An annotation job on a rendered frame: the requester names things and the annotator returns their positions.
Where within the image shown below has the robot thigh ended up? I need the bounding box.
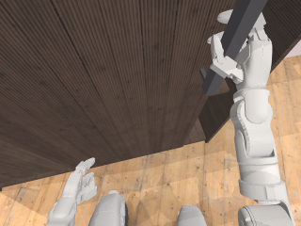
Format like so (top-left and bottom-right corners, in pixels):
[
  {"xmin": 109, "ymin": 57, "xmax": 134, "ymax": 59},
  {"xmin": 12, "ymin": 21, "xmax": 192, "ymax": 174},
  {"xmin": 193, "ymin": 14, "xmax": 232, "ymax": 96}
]
[
  {"xmin": 176, "ymin": 204, "xmax": 207, "ymax": 226},
  {"xmin": 88, "ymin": 193, "xmax": 126, "ymax": 226}
]

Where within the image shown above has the right robot hand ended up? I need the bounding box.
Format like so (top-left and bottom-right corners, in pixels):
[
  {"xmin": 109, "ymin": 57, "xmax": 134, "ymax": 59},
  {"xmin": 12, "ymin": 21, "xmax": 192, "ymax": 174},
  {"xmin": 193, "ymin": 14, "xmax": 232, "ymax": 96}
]
[{"xmin": 207, "ymin": 9, "xmax": 273, "ymax": 90}]

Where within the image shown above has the wardrobe door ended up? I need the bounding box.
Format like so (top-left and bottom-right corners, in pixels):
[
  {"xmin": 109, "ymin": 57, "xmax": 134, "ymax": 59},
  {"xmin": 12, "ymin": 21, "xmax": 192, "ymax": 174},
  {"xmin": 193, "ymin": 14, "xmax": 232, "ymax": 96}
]
[
  {"xmin": 0, "ymin": 139, "xmax": 68, "ymax": 184},
  {"xmin": 0, "ymin": 0, "xmax": 237, "ymax": 170}
]

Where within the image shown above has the left robot hand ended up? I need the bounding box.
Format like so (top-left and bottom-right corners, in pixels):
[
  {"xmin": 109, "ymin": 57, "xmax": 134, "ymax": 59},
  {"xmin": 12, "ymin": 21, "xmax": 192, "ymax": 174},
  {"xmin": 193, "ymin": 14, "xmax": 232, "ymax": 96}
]
[{"xmin": 60, "ymin": 157, "xmax": 97, "ymax": 205}]

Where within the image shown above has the left robot forearm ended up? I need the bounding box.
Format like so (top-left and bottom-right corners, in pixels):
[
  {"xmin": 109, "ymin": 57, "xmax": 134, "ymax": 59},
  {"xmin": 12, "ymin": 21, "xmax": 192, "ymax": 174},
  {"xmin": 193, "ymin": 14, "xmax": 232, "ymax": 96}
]
[{"xmin": 45, "ymin": 197, "xmax": 77, "ymax": 226}]

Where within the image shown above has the robot right thigh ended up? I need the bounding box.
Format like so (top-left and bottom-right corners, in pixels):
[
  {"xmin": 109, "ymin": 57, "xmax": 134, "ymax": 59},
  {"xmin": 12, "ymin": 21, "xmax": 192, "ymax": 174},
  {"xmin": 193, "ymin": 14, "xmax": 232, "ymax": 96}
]
[{"xmin": 176, "ymin": 204, "xmax": 207, "ymax": 226}]

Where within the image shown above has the right robot forearm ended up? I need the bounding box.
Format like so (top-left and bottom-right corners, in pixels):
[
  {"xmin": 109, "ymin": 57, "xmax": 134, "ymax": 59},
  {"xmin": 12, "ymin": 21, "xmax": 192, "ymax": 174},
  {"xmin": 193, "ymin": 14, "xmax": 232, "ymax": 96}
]
[{"xmin": 230, "ymin": 88, "xmax": 296, "ymax": 226}]

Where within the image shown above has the robot left thigh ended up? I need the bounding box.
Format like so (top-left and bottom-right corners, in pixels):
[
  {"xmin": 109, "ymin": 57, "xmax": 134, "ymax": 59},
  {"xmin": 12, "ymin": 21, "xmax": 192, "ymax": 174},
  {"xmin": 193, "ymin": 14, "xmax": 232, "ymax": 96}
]
[{"xmin": 88, "ymin": 193, "xmax": 126, "ymax": 226}]

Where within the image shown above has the right robot upper arm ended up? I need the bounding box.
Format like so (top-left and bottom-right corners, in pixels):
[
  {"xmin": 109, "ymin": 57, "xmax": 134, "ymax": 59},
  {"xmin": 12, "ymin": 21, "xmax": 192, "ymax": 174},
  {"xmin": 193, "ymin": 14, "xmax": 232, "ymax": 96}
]
[{"xmin": 237, "ymin": 204, "xmax": 293, "ymax": 226}]

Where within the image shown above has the handle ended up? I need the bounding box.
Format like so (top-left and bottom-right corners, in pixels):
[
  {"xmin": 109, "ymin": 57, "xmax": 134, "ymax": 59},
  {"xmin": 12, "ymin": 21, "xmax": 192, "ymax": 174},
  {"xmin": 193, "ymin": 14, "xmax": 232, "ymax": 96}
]
[{"xmin": 199, "ymin": 0, "xmax": 268, "ymax": 96}]

